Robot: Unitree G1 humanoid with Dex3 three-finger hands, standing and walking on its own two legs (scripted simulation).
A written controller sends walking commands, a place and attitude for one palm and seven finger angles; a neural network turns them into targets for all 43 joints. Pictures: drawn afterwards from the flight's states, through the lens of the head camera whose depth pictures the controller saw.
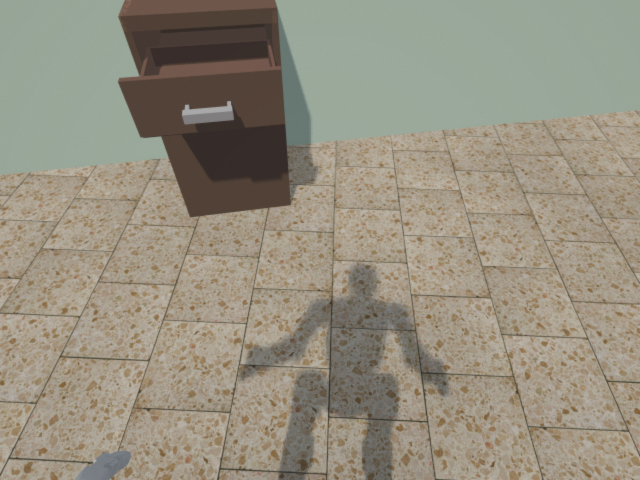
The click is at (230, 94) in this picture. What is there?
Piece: drawer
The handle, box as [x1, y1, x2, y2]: [182, 101, 233, 123]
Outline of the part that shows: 230,101 227,101 227,105 222,107 190,109 188,105 185,105 185,109 182,110 182,117 184,123 233,119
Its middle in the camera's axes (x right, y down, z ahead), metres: -0.30 -0.33 +1.01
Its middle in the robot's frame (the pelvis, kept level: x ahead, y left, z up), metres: +0.96 +0.34 -0.07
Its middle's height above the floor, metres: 0.69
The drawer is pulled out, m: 0.29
